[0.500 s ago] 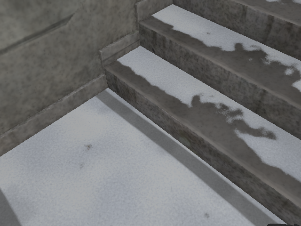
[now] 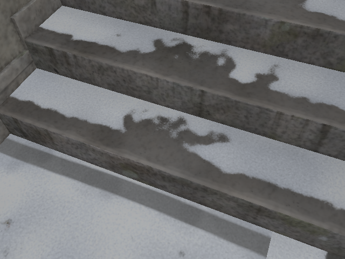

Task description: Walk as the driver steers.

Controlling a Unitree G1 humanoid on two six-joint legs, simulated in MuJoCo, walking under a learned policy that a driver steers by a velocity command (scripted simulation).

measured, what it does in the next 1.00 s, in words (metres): walks ahead: right foot, then left foot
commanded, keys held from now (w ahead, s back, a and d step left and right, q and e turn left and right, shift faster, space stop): w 0.32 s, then s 0.40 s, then w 0.28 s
